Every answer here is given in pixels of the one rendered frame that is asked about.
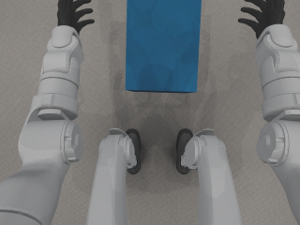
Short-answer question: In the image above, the carton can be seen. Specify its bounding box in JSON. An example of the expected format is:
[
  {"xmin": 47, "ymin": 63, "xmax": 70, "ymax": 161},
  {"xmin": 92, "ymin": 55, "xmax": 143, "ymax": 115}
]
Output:
[{"xmin": 125, "ymin": 0, "xmax": 202, "ymax": 94}]

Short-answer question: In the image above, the left robot thigh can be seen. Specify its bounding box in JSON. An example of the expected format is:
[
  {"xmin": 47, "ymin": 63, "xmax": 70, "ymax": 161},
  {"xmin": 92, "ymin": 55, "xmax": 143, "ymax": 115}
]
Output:
[{"xmin": 85, "ymin": 134, "xmax": 134, "ymax": 225}]

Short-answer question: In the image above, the left robot hand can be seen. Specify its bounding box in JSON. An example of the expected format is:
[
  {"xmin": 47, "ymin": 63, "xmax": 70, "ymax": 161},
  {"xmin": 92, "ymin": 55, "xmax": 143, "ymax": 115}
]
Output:
[{"xmin": 57, "ymin": 0, "xmax": 95, "ymax": 35}]

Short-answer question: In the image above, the right robot hand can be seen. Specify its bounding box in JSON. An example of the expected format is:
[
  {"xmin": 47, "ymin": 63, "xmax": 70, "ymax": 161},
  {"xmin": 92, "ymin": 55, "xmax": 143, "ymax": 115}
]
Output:
[{"xmin": 238, "ymin": 0, "xmax": 285, "ymax": 39}]

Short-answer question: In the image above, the left robot shin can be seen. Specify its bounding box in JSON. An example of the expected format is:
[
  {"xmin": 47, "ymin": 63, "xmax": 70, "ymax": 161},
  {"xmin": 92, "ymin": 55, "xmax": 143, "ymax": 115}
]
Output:
[{"xmin": 98, "ymin": 128, "xmax": 137, "ymax": 169}]

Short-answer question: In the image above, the robot left upper arm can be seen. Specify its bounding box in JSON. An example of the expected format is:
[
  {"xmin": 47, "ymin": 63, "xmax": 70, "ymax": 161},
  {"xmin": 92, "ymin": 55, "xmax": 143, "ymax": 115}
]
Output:
[{"xmin": 0, "ymin": 119, "xmax": 84, "ymax": 225}]

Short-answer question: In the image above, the right robot forearm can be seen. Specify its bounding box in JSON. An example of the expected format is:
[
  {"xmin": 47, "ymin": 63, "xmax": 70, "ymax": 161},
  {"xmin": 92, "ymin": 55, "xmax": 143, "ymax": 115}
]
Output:
[{"xmin": 254, "ymin": 23, "xmax": 300, "ymax": 122}]

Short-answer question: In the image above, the robot right upper arm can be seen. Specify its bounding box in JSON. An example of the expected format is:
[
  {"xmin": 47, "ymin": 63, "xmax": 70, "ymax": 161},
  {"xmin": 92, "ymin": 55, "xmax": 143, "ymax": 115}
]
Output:
[{"xmin": 256, "ymin": 119, "xmax": 300, "ymax": 225}]

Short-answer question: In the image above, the left robot forearm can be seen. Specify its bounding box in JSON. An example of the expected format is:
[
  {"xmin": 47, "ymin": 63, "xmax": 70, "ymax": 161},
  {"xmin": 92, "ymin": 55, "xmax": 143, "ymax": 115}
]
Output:
[{"xmin": 18, "ymin": 25, "xmax": 84, "ymax": 160}]

